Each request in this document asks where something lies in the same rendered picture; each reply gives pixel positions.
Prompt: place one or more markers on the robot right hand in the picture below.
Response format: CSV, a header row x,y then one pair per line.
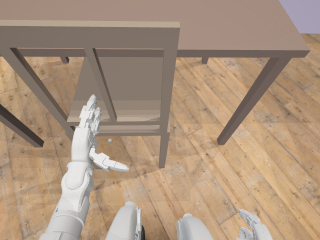
x,y
259,230

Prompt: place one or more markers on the right robot shin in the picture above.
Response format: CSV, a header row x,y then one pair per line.
x,y
187,215

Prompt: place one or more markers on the left robot thigh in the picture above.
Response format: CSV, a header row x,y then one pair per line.
x,y
127,223

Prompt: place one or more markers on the left robot forearm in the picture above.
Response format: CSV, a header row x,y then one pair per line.
x,y
70,214

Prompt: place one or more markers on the chair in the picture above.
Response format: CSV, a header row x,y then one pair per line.
x,y
133,93

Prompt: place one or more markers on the table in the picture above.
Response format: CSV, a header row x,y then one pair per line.
x,y
208,29

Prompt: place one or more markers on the robot left hand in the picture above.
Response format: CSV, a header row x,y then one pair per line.
x,y
84,138

